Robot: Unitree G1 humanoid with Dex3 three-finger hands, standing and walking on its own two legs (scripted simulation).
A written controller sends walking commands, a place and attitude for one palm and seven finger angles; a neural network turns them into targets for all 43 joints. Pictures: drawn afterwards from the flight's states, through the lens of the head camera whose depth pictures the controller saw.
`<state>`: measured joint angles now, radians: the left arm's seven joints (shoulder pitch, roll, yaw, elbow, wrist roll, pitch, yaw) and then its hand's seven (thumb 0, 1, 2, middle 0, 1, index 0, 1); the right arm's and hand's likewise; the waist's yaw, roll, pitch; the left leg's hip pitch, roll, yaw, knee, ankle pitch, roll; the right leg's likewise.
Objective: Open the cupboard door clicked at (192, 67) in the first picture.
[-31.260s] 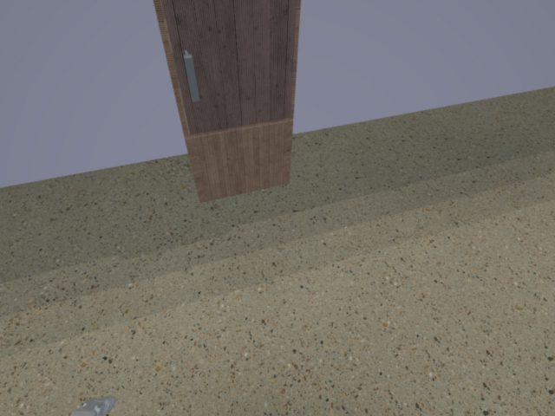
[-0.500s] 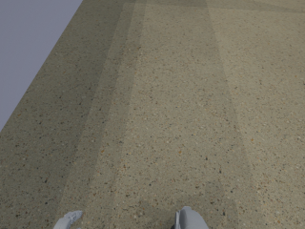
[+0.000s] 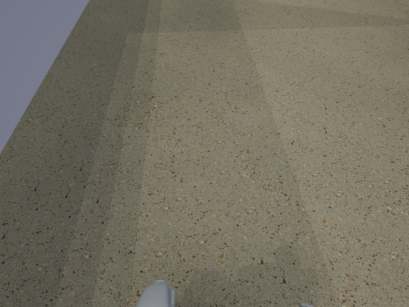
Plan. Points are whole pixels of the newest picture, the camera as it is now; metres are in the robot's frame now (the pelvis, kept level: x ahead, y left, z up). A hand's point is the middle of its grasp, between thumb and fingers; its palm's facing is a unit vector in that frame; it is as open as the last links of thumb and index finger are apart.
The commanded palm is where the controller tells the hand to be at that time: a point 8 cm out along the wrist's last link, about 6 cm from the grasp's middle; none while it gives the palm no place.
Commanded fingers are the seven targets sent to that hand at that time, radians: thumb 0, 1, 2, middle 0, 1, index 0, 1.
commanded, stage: walk to a spot facing it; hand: left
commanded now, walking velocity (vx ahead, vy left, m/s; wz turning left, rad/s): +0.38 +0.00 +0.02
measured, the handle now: out of the picture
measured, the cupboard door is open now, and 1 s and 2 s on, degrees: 38 38 38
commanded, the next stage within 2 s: turn to face it in 0.18 s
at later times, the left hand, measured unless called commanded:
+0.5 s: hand (141, 227) +0.33 +0.20 -0.17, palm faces +0.03 -0.97 -0.22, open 7.3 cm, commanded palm none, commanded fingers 0.00 0.90 0.90 -0.20 -0.30 -0.20 -0.30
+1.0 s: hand (133, 230) +0.32 +0.22 -0.19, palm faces +0.36 -0.90 -0.24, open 7.3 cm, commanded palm none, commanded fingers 0.00 0.90 0.90 -0.20 -0.30 -0.20 -0.30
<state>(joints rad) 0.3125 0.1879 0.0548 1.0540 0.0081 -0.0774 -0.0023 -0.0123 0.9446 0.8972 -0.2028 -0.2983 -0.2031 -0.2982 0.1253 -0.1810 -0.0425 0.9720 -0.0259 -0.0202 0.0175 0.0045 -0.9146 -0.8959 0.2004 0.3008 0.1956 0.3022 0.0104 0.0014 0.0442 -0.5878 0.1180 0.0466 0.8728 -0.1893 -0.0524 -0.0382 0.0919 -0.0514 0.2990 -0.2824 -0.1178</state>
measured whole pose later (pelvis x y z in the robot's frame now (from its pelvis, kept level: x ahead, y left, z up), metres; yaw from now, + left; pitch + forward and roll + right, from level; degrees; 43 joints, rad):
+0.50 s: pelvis +0.24 +0.00 -0.01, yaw +2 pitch +0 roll +1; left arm 0.15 0.20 0.06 0.99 0.02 -0.03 -0.01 0.01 0.94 0.90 -0.20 -0.30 -0.20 -0.30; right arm 0.36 -0.17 -0.02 1.10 -0.02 -0.02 -0.02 0.00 -0.93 -0.90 0.20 0.30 0.20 0.30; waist -0.03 0.00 0.08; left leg -0.21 0.02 0.04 0.53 -0.32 -0.01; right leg -0.42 -0.08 -0.06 0.65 -0.19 0.03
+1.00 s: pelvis +0.32 -0.01 -0.02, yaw +20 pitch +1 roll +0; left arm 0.17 0.26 0.08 0.94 0.02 0.06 0.01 0.00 0.92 0.90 -0.20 -0.30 -0.20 -0.30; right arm 0.14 -0.24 -0.05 0.88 -0.03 0.01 0.00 0.00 -0.91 -0.90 0.20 0.30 0.20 0.30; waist -0.01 -0.05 0.07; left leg -0.39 0.03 0.06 0.64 -0.27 0.01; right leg -0.47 -0.09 -0.06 1.12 -0.48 0.07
